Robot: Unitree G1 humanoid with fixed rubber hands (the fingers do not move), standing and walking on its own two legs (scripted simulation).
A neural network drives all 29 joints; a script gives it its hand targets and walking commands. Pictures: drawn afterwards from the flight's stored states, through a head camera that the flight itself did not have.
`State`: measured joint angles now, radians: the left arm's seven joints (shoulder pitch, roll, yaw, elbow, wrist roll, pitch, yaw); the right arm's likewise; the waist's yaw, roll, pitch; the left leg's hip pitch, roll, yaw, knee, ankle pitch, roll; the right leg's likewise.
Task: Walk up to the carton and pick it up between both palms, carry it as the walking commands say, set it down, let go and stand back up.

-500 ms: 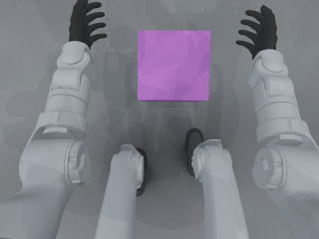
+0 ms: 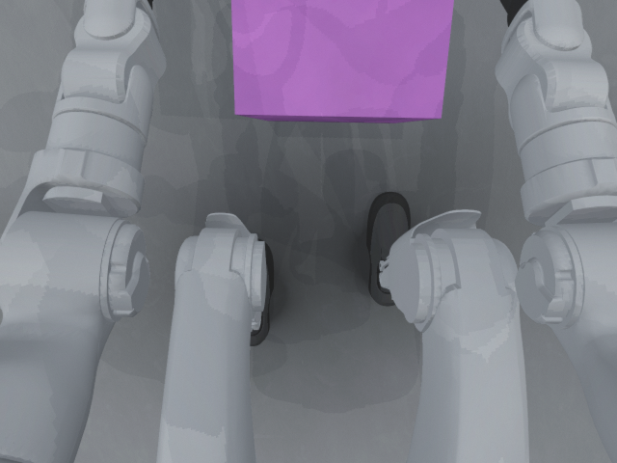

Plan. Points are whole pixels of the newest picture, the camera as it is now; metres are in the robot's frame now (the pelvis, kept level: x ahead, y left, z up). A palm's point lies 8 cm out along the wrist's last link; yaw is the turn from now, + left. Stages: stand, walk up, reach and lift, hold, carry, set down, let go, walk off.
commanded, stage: reach and lift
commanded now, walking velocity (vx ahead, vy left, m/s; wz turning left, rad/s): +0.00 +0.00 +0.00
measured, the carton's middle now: (336, 37) +0.53 -0.03 -0.32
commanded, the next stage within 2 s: none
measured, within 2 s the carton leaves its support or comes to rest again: leaves its support in 1.82 s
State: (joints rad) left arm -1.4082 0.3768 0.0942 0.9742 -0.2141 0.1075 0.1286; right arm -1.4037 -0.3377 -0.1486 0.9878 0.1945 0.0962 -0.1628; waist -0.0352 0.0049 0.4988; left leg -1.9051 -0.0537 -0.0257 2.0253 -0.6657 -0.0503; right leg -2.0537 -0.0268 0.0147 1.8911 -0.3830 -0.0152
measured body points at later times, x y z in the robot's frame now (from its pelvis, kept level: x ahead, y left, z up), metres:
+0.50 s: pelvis +0.00 +0.01 -0.07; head +0.39 +0.01 +0.14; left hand +0.56 +0.17 -0.28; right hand +0.56 -0.21 -0.26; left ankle +0.09 +0.13 -0.41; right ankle +0.17 -0.12 -0.41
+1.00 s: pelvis +0.01 +0.01 -0.07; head +0.38 +0.00 +0.17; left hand +0.56 +0.14 -0.27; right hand +0.56 -0.19 -0.26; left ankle +0.09 +0.13 -0.41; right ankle +0.17 -0.12 -0.41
